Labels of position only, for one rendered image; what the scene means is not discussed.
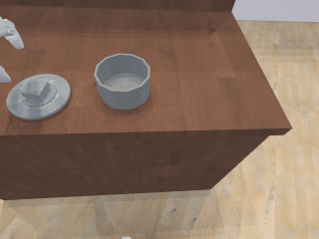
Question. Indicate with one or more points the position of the lid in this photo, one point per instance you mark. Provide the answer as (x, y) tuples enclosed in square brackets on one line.
[(35, 109)]

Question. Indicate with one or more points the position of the robot left hand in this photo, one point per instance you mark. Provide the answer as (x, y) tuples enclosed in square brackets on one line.
[(8, 30)]

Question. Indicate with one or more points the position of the table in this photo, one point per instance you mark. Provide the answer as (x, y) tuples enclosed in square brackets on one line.
[(210, 104)]

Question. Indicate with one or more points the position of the knob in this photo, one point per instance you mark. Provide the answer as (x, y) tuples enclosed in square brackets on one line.
[(35, 89)]

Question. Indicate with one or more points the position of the pot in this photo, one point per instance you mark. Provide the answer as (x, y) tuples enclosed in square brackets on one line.
[(123, 81)]

